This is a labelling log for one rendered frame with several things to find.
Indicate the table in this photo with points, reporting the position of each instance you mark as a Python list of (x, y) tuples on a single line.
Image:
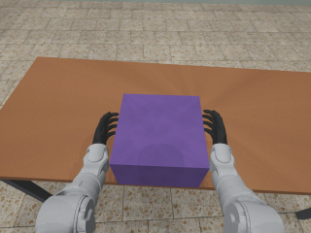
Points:
[(49, 120)]

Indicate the carton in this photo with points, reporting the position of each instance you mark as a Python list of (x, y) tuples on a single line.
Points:
[(160, 141)]

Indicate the left robot upper arm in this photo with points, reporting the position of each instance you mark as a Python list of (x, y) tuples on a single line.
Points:
[(67, 214)]

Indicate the robot right forearm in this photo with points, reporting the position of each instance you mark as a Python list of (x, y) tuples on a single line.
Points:
[(226, 180)]

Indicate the robot left forearm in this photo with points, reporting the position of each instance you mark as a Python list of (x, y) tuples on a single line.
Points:
[(91, 178)]

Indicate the right robot upper arm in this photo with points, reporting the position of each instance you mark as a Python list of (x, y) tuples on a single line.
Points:
[(246, 217)]

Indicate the robot right hand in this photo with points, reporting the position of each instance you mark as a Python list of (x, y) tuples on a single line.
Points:
[(218, 133)]

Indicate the robot left hand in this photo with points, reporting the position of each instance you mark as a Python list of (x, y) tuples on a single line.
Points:
[(102, 134)]

